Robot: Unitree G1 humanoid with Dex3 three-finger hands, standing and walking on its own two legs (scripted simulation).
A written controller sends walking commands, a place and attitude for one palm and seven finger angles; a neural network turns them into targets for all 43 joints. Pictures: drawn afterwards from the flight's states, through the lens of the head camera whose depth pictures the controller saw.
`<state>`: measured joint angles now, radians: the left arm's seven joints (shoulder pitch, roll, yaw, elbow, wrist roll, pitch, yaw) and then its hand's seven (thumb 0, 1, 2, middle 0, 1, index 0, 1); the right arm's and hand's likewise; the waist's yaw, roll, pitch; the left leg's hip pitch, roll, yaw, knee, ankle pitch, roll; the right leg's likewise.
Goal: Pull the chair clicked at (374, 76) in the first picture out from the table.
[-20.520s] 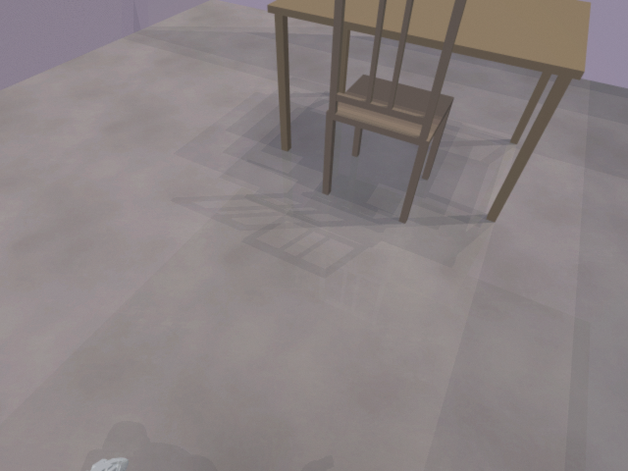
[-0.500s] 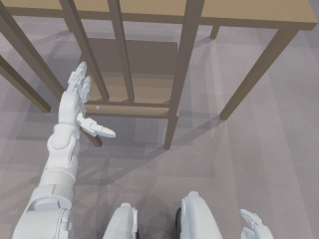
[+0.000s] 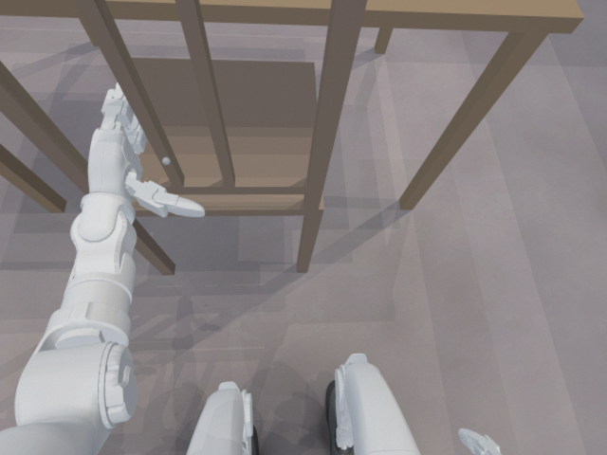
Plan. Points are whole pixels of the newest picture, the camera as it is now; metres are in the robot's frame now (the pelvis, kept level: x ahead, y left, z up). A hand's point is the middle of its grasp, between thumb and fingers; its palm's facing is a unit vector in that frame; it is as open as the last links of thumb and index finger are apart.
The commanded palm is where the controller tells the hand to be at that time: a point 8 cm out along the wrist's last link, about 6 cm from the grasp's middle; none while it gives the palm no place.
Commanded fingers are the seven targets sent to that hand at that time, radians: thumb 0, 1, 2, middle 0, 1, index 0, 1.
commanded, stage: push the fingers through the gap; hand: left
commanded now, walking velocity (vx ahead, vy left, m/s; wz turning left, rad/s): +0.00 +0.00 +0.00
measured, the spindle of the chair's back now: (140, 103) +0.54 +0.17 +0.07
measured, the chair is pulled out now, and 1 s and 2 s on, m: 0.00 -0.01 0.02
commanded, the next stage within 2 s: hook a spindle and tug to test in 0.72 s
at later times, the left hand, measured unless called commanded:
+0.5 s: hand (171, 141) +0.52 +0.14 +0.02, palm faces -0.05 -1.00 -0.06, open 16.9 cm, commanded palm +0.49 +0.18 +0.03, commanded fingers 0.00 -0.50 0.30 -0.06 -0.08 -0.06 -0.08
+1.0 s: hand (173, 143) +0.51 +0.14 +0.02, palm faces -0.03 -1.00 -0.05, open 16.6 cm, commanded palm +0.49 +0.18 +0.03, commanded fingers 0.00 -0.50 0.30 -0.24 -0.63 -0.24 -0.63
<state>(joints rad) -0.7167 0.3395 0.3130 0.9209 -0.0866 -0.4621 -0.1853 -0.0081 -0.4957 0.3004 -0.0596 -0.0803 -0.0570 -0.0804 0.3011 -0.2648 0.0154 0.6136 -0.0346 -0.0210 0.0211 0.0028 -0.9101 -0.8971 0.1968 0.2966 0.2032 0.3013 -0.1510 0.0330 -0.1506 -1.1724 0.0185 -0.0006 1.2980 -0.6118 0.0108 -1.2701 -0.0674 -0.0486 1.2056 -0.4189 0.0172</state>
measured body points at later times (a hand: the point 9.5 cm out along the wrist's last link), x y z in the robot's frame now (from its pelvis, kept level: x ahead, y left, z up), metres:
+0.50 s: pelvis +0.00 +0.00 -0.01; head +0.18 +0.01 +0.41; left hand +0.51 +0.20 +0.03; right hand +0.03 -0.27 -0.13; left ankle -0.01 +0.11 -0.62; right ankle +0.07 -0.14 -0.62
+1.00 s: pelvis +0.00 +0.00 +0.00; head +0.17 +0.01 +0.41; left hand +0.51 +0.19 +0.03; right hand +0.04 -0.27 -0.13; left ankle -0.01 +0.11 -0.62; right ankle +0.07 -0.14 -0.62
